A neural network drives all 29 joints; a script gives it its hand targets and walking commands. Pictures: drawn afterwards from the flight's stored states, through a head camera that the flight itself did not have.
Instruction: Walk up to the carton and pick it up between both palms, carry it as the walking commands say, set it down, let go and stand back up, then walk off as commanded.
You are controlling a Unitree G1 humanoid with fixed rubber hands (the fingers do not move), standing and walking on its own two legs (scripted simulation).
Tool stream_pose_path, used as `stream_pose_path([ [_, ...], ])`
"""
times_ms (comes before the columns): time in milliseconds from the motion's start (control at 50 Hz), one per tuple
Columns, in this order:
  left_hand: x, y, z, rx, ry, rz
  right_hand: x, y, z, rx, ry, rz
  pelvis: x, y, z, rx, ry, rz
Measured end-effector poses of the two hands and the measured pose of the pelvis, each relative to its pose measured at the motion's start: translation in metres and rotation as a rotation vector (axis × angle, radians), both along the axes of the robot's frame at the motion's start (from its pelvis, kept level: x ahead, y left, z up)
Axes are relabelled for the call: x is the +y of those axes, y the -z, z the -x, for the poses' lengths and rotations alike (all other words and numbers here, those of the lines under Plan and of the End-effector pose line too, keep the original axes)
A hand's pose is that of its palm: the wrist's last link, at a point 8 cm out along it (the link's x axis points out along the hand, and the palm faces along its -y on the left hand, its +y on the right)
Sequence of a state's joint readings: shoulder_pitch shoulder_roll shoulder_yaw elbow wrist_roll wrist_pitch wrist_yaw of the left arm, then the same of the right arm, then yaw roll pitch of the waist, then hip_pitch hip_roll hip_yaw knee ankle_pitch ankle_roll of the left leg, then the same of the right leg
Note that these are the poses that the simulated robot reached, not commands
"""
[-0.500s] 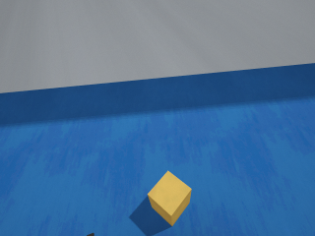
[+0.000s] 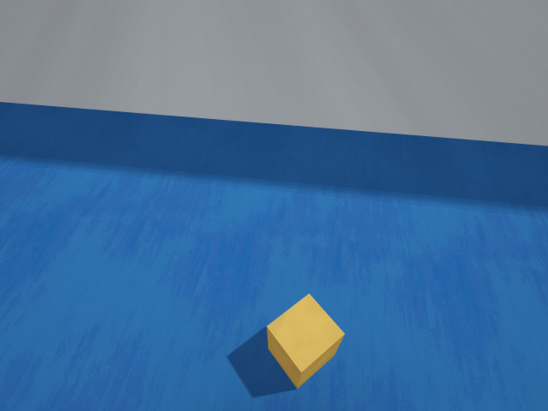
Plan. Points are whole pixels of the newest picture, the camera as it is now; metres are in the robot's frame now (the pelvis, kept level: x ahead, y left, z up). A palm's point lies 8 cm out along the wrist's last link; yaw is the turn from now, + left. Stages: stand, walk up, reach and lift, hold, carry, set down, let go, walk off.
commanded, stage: walk up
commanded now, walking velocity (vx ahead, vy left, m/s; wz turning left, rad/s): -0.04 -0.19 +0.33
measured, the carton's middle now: (303, 342) +0.40 -0.08 -0.65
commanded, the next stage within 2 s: none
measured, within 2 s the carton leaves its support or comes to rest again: neither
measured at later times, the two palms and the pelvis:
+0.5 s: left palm out of the picture +0.11 +0.15 -0.14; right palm out of the picture -0.04 -0.38 -0.13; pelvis -0.03 -0.10 -0.02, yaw +11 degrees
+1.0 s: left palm out of the picture -0.12 -0.01 -0.16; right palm (528, 374) +0.18 -0.39 -0.11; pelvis +0.01 -0.21 +0.00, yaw +25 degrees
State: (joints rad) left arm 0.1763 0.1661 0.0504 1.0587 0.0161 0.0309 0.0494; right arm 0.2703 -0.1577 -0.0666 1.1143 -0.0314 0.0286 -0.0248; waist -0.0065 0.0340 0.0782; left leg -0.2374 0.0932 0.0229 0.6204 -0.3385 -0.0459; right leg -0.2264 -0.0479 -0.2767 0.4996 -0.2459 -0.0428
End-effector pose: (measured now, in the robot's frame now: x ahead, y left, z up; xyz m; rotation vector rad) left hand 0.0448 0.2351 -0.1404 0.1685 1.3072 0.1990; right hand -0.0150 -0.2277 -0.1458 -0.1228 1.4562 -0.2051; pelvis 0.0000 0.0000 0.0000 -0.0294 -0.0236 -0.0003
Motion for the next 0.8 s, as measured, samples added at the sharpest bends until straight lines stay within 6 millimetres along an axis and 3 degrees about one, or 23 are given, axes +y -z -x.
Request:
stream_pose_path([
  [100, 0.022, 0.023, 0.016, 0.055, -0.021, 0.019, -0.003, 0.001, -0.003, -0.002, -0.058, 0.082, 0.014, 0.015, 0.006, 0.030, -0.023, 0.025],
  [200, 0.027, 0.043, -0.002, 0.046, 0.022, 0.038, -0.017, -0.017, 0.025, 0.059, -0.026, 0.175, -0.001, 0.019, 0.016, 0.044, -0.057, 0.001],
  [300, -0.001, 0.028, -0.037, -0.089, 0.030, 0.088, -0.049, -0.040, 0.052, 0.142, -0.025, 0.214, -0.021, 0.008, 0.020, 0.057, -0.111, 0.033],
  [420, -0.049, 0.004, -0.064, -0.209, 0.046, 0.095, -0.100, -0.039, 0.046, 0.126, -0.086, 0.190, -0.064, 0.004, 0.024, 0.087, -0.167, 0.042],
  [520, -0.093, -0.006, -0.060, -0.260, 0.043, 0.027, -0.163, -0.003, 0.012, 0.058, -0.143, 0.157, -0.113, 0.021, 0.027, 0.098, -0.195, 0.023],
  [600, -0.126, -0.022, -0.018, -0.222, -0.041, -0.005, -0.190, 0.011, -0.038, -0.020, -0.226, 0.139, -0.134, 0.014, 0.030, 0.077, -0.271, 0.008],
  [700, -0.150, -0.029, 0.047, -0.160, -0.208, -0.032, -0.185, 0.003, -0.112, -0.139, -0.340, 0.068, -0.154, 0.002, 0.019, 0.069, -0.336, -0.011],
  [800, -0.170, -0.009, 0.106, -0.067, -0.347, -0.024, -0.161, -0.013, -0.176, -0.264, -0.479, 0.042, -0.175, 0.006, 0.011, 0.064, -0.398, 0.023],
])
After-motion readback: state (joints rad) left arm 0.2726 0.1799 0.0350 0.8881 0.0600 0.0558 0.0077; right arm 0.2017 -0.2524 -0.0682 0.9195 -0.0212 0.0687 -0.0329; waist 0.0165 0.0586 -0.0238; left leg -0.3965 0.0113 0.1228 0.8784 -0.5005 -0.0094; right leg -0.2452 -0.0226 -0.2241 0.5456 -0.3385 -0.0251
